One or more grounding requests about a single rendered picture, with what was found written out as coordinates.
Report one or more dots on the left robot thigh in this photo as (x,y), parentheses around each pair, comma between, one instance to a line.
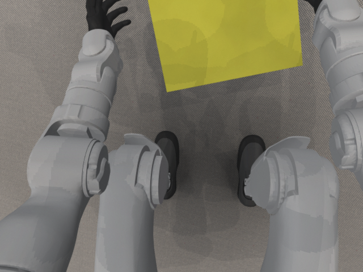
(137,184)

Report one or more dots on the carton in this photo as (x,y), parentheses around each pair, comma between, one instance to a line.
(208,41)

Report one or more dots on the left robot forearm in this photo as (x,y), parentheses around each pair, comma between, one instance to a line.
(89,96)

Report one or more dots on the right robot upper arm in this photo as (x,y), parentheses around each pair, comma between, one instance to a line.
(346,142)

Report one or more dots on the left robot hand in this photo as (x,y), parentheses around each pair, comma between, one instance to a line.
(98,18)

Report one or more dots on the right robot forearm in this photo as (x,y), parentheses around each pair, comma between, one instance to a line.
(338,35)

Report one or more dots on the right robot hand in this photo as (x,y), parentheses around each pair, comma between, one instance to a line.
(315,4)

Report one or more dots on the left robot upper arm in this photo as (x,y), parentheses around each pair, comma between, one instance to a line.
(64,173)

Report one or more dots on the robot right foot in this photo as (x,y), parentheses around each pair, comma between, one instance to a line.
(250,148)

